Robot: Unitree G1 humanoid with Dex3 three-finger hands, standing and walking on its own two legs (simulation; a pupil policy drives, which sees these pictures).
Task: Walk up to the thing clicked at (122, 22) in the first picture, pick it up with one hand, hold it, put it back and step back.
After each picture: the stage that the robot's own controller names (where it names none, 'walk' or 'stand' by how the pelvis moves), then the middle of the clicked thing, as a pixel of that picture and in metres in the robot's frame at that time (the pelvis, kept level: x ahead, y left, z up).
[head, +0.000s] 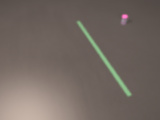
stand; (124, 19) +1.91 -0.58 -0.72
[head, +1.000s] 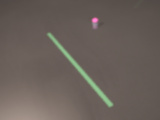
walk; (95, 23) +1.82 -0.08 -0.69
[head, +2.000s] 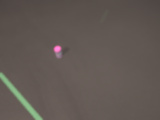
walk; (58, 52) +1.21 +0.33 -0.71
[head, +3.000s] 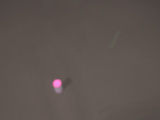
walk; (58, 86) +0.77 +0.28 -0.72
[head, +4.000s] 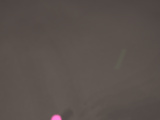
walk; out of the picture +0.45 +0.20 -0.69
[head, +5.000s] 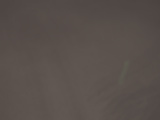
stand; out of the picture +0.30 +0.20 -0.72
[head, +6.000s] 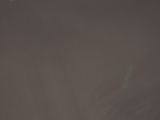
stand; out of the picture +0.30 +0.18 -0.72
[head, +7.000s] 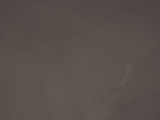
stand; out of the picture +0.30 +0.19 -0.73
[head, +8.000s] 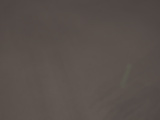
stand; out of the picture +0.28 +0.19 -0.73
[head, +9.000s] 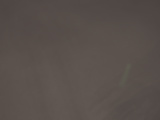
stand; out of the picture +0.29 +0.19 -0.73
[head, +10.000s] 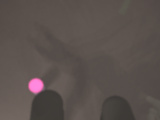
go down; (37, 87) +0.35 +0.23 -0.42
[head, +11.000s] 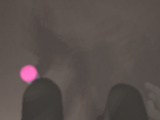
go down; (30, 75) +0.37 +0.26 -0.32
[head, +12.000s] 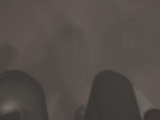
close in; out of the picture +0.33 +0.29 -0.23
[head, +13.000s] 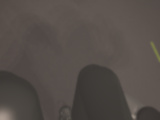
close; out of the picture +0.33 +0.30 -0.21
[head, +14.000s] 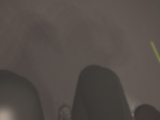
lift; out of the picture +0.32 +0.31 -0.21
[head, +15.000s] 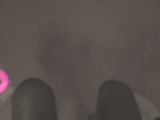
lift; out of the picture +0.29 +0.28 -0.08
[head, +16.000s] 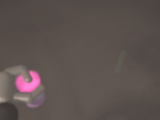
hold; (31, 90) +0.32 +0.18 +0.03
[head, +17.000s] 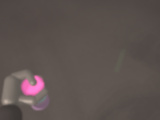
hold; (36, 93) +0.32 +0.17 -0.01
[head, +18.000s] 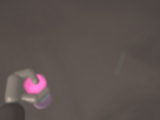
hold; (39, 92) +0.33 +0.17 -0.01
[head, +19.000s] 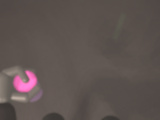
crouch; (29, 87) +0.34 +0.20 -0.07
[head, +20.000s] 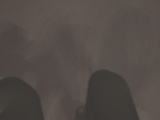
lower; out of the picture +0.35 +0.28 -0.19
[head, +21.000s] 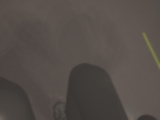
lower; out of the picture +0.36 +0.31 -0.22
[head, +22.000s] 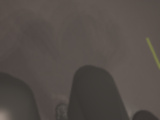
lower; out of the picture +0.35 +0.31 -0.22
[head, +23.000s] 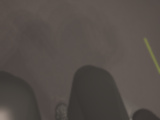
lower; out of the picture +0.34 +0.32 -0.22
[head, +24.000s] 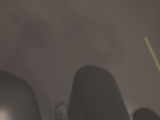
rest; out of the picture +0.33 +0.32 -0.21
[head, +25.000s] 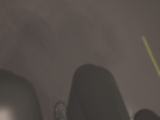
withdraw; out of the picture +0.32 +0.30 -0.22
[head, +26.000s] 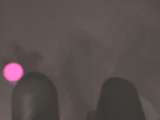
stand; (14, 75) +0.35 +0.27 -0.27
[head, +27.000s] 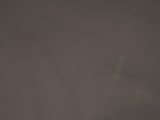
stand; out of the picture +0.30 +0.19 -0.65
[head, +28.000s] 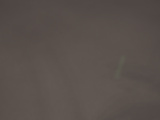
stand; out of the picture +0.32 +0.20 -0.66
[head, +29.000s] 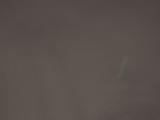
stand; out of the picture +0.32 +0.20 -0.67
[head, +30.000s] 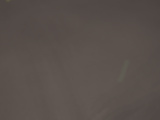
stand; out of the picture +0.34 +0.18 -0.72
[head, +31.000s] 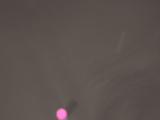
walk; (62, 115) +0.39 +0.18 -0.70
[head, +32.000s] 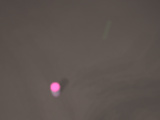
walk; (55, 89) +0.62 +0.18 -0.70
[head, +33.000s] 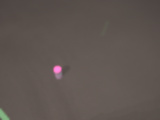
stand; (58, 72) +0.92 +0.29 -0.70
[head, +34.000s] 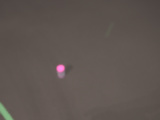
stand; (61, 71) +0.93 +0.21 -0.72
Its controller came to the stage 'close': yes
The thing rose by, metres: 0.70
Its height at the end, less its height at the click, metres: +0.00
